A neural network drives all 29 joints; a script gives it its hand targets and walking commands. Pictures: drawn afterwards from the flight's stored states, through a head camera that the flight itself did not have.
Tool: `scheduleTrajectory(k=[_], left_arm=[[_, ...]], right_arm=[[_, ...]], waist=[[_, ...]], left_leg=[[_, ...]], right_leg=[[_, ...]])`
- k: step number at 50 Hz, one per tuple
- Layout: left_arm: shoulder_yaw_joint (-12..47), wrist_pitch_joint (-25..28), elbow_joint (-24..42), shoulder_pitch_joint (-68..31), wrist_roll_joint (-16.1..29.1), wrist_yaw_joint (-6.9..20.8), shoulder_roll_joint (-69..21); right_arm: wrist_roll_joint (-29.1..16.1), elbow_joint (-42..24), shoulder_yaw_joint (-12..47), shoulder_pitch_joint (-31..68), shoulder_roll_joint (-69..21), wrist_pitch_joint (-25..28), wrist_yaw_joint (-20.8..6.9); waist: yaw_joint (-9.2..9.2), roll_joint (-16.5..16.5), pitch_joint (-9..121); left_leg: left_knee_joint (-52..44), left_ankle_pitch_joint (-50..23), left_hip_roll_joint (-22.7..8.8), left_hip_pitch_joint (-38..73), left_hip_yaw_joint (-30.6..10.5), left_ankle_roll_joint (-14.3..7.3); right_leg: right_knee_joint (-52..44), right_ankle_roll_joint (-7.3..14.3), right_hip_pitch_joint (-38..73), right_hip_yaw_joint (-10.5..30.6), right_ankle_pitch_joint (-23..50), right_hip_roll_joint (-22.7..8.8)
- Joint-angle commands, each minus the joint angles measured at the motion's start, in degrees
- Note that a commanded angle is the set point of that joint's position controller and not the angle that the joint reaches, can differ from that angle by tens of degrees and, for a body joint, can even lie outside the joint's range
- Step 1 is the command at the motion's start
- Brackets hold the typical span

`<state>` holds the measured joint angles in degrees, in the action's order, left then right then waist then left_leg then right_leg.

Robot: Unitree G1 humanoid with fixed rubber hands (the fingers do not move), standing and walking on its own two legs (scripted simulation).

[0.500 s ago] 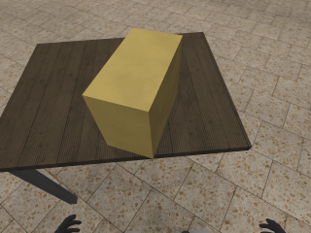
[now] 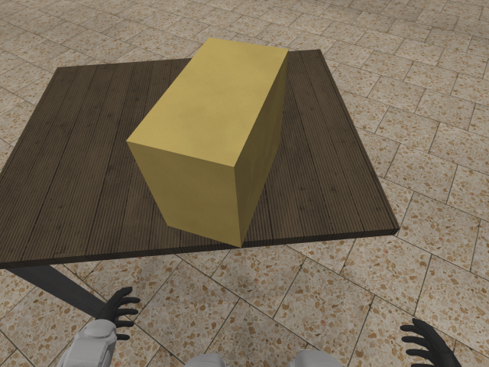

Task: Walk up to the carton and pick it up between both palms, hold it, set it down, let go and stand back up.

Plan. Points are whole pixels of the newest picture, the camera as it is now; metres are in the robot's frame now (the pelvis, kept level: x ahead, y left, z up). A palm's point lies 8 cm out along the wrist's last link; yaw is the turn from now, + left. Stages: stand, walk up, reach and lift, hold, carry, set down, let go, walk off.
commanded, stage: reach and lift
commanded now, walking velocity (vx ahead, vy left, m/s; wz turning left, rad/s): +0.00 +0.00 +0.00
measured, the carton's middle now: (224, 141) +0.50 +0.08 +0.05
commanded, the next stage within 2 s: none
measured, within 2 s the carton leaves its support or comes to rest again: neither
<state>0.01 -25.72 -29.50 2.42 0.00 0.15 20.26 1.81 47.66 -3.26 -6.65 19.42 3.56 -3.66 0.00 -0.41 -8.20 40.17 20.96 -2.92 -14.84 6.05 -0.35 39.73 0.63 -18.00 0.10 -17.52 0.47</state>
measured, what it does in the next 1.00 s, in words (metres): stands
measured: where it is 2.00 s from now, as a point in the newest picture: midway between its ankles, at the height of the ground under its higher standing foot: outside the picture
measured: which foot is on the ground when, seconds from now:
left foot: down 0.00-1.00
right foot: down 0.00-1.00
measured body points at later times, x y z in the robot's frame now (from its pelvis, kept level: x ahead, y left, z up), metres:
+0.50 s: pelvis +0.02 +0.02 +0.02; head +0.03 +0.04 +0.47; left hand +0.19 +0.30 -0.06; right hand +0.14 -0.22 -0.06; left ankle +0.01 +0.11 -0.72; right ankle +0.05 -0.11 -0.72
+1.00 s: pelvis +0.03 +0.04 +0.02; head +0.04 +0.07 +0.47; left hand +0.21 +0.30 -0.03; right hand +0.17 -0.17 -0.02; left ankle +0.01 +0.11 -0.72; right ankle +0.05 -0.11 -0.72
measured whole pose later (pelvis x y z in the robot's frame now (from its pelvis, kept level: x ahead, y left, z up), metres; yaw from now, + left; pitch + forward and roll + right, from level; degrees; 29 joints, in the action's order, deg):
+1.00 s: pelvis +0.03 +0.04 +0.02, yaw +1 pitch -7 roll -3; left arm -3.6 -7.5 -13.9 16.0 0.0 6.0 20.3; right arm -0.3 18.3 2.0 -25.2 6.4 10.8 9.5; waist 0.0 -1.4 -8.2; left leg 28.1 18.2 -1.9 -2.7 6.1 -2.3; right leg 20.3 -0.4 -2.2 0.0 -10.9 0.2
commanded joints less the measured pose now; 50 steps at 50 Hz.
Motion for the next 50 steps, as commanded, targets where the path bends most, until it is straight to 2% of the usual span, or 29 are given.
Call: scheduleTrajectory(k=[1,3,5,6,7,10,12,13,14,16,18,19,20,21,25,29,31,34,35,36,37,39,40,43,44,46,48,49,50], left_arm=[[-9.1,-0.3,9.6,1.7,-1.9,1.3,8.6],[-10.6,0.9,8.9,2.9,-2.1,2.5,9.1],[-11.4,2.4,9.3,3.9,-1.8,3.3,9.9],[-10.9,3.4,10.2,3.3,-1.8,3.2,10.2],[-11.2,3.7,11.4,2.3,-1.7,3.2,10.9],[-10.0,5.2,11.7,1.7,-1.1,3.1,10.1],[-9.8,7.4,14.0,0.6,0.5,2.8,10.3],[-9.4,7.8,14.5,2.2,0.9,2.9,10.1],[-9.4,8.7,15.0,0.6,1.2,2.8,10.4],[-8.4,10.2,15.4,2.2,2.1,2.8,10.2],[-8.6,11.5,15.8,1.4,2.1,2.6,10.3],[-8.2,11.6,17.6,3.0,2.4,2.6,9.3],[-8.0,12.2,18.1,2.1,3.3,2.7,10.0],[-7.9,12.7,17.8,3.1,3.1,2.5,9.9],[-6.6,13.6,17.2,4.1,4.5,3.2,10.1],[-5.9,15.0,20.0,4.1,5.4,3.5,10.0],[-5.8,15.4,21.4,5.6,5.3,3.4,10.0],[-6.3,16.1,23.1,7.7,6.0,4.4,10.2],[-5.2,16.6,24.4,7.9,5.9,4.4,9.1],[-5.8,16.9,23.8,8.9,5.9,4.7,9.6],[-5.8,17.4,24.6,8.7,5.8,5.0,9.2],[-5.7,18.1,26.2,8.7,5.3,5.0,8.7],[-5.3,18.7,27.3,9.0,5.6,5.2,8.9],[-5.4,20.3,26.8,10.2,6.6,6.1,8.9],[-4.8,21.1,29.3,9.9,7.1,6.1,8.9],[-5.2,22.5,29.1,9.7,7.3,6.5,9.9],[-4.3,23.2,30.1,11.5,7.5,6.7,8.6],[-4.4,24.1,30.8,10.2,8.3,7.3,10.5],[-4.6,24.4,29.6,10.9,8.1,7.4,9.8]], right_arm=[[-2.7,-17.4,-3.3,-3.3,1.7,2.3,4.1],[-2.6,-17.4,-2.0,-6.0,0.6,2.5,5.3],[-4.2,-20.2,-0.6,-6.4,-0.8,3.5,6.1],[-3.4,-19.8,-0.5,-7.5,-1.5,3.4,6.5],[-3.7,-20.4,-0.3,-6.4,-1.9,3.9,7.0],[-2.7,-22.4,-0.9,-7.6,-3.4,4.2,7.4],[-3.4,-23.7,0.1,-8.3,-5.7,5.1,7.5],[-3.1,-23.4,-0.5,-10.5,-5.4,4.9,7.7],[-3.1,-25.5,0.2,-9.3,-6.4,5.3,8.1],[-3.2,-25.3,-0.4,-11.9,-7.1,5.9,8.4],[-3.4,-26.5,0.2,-11.2,-8.5,6.0,8.6],[-3.3,-26.2,-0.2,-13.1,-8.2,6.2,8.4],[-3.3,-27.2,0.6,-12.5,-8.9,6.6,8.9],[-3.6,-27.0,0.2,-12.9,-8.5,6.7,8.8],[-4.7,-31.2,1.0,-13.7,-9.3,7.9,10.2],[-5.4,-35.5,1.9,-13.5,-10.6,8.6,10.9],[-5.3,-36.9,2.7,-14.9,-11.2,8.5,11.3],[-5.9,-37.6,3.2,-17.2,-11.9,8.3,12.0],[-6.5,-38.2,3.5,-18.7,-11.8,8.6,12.1],[-6.4,-38.0,4.4,-19.5,-11.9,8.6,12.3],[-6.1,-39.1,4.5,-19.7,-12.9,8.6,12.7],[-5.9,-38.2,4.0,-19.6,-13.0,8.9,12.9],[-6.1,-40.4,4.7,-19.8,-13.1,9.2,12.9],[-6.0,-41.4,6.3,-20.7,-14.4,10.0,13.6],[-7.0,-44.1,6.6,-21.1,-15.2,10.4,13.8],[-7.2,-44.1,7.6,-21.0,-16.8,11.1,14.3],[-7.1,-44.6,7.3,-22.7,-16.8,11.4,14.8],[-8.0,-47.8,8.9,-21.8,-18.1,11.9,15.2],[-7.6,-46.1,8.6,-22.4,-18.0,12.1,15.4]], waist=[[-0.58,-4.7,11.7],[-0.11,-7.9,12.3],[-1.06,-6.3,13.2],[-0.37,-5.5,13.1],[-0.85,-4.9,12.8],[-0.25,-3.5,7.5],[-0.75,-2.3,9.7],[0.05,-2.7,9.4],[-0.57,-2.5,10.0],[-0.18,-3.4,8.4],[-0.92,-1.2,6.9],[-0.32,-0.1,8.8],[-0.38,-0.7,10.3],[-0.82,0.8,9.6],[-1.18,0.3,8.2],[-1.32,2.2,7.6],[-2.22,3.1,8.1],[-1.65,2.3,8.1],[-1.14,3.9,9.3],[-1.99,2.3,8.9],[-1.52,3.3,7.9],[-1.86,5.3,8.1],[-2.31,5.5,8.4],[-1.74,3.3,7.3],[-2.12,4.2,8.8],[-3.30,4.2,7.8],[-1.93,4.7,7.8],[-4.26,3.5,7.7],[-2.97,4.2,8.3]], left_leg=[[-10.1,-10.3,2.9,-0.6,0.1,-0.1],[-11.1,-10.6,3.8,1.0,0.7,-0.3],[-13.0,-11.3,4.2,-0.2,1.4,-0.4],[-13.2,-11.4,4.1,0.3,1.7,0.1],[-13.2,-11.6,4.1,-0.5,1.3,-0.1],[-15.9,-9.6,4.1,3.0,2.0,-0.2],[-15.7,-12.2,3.6,3.4,2.0,0.3],[-16.6,-12.6,3.6,5.0,2.0,0.6],[-16.2,-14.3,3.2,4.2,1.9,0.5],[-17.4,-12.2,3.5,6.3,1.5,0.2],[-18.3,-12.0,2.9,5.6,2.2,0.3],[-18.5,-14.6,2.5,7.5,1.4,1.1],[-17.9,-14.6,2.5,7.0,1.5,0.9],[-18.2,-14.8,2.7,6.9,1.5,1.0],[-19.4,-14.7,2.5,7.7,1.3,0.5],[-19.6,-18.0,2.2,8.4,1.2,0.8],[-19.7,-18.9,1.9,8.9,1.0,1.1],[-19.3,-22.1,1.9,11.3,0.5,1.2],[-19.2,-24.1,1.7,12.4,-0.1,1.9],[-19.1,-25.0,2.0,12.9,0.2,1.9],[-19.4,-23.4,2.0,12.4,0.3,2.0],[-19.7,-25.0,1.7,12.3,-0.3,2.2],[-19.2,-25.4,1.5,12.6,-0.7,2.4],[-19.1,-25.8,1.8,13.5,-0.6,2.4],[-19.2,-26.4,1.6,13.2,-0.4,2.3],[-18.8,-26.3,1.9,12.5,-0.2,2.4],[-19.0,-26.7,1.6,13.1,-1.1,2.5],[-18.6,-26.7,1.7,13.0,-0.9,2.0],[-18.3,-27.1,1.3,12.9,-1.0,2.3]], right_leg=[[-10.0,-0.3,16.8,-1.0,20.0,-0.4],[-10.6,-1.3,19.5,0.4,24.7,-1.1],[-10.9,-1.5,22.7,0.7,27.4,-1.5],[-11.1,-1.4,22.6,1.1,27.8,-1.8],[-10.8,-1.4,22.7,1.4,27.9,-1.9],[-14.1,-1.4,17.4,0.3,20.9,-1.1],[-14.1,-1.2,18.8,0.2,23.4,-1.4],[-14.7,-1.1,18.7,0.1,23.1,-0.8],[-14.6,-1.0,18.7,0.3,24.6,-0.8],[-15.6,-1.6,17.6,0.0,21.0,-1.2],[-16.9,-1.0,16.7,-0.4,18.2,-0.4],[-16.7,-0.5,17.8,-0.6,18.4,0.1],[-16.8,-0.3,18.0,-0.6,17.7,0.2],[-17.2,-0.3,17.7,-0.3,17.8,0.1],[-18.7,-0.3,18.4,-0.6,16.5,0.4],[-19.2,-0.1,17.6,-0.6,16.6,0.8],[-20.1,0.1,18.3,-0.4,16.5,0.6],[-20.8,0.5,18.5,0.0,18.3,0.5],[-21.1,0.4,19.1,-0.2,18.8,0.7],[-21.2,0.3,19.1,0.5,19.7,0.7],[-21.6,0.3,18.6,0.0,18.0,0.6],[-21.5,0.8,19.1,0.4,18.1,0.5],[-21.7,1.0,18.6,0.2,17.4,0.6],[-22.9,1.2,19.1,0.8,19.0,0.1],[-22.6,1.1,18.9,0.7,19.0,0.3],[-22.8,1.1,18.7,1.5,18.2,-0.2],[-22.8,1.5,18.7,1.1,19.0,0.2],[-22.7,0.6,18.6,1.5,18.7,-0.3],[-22.4,1.1,19.3,1.2,19.3,-0.3]])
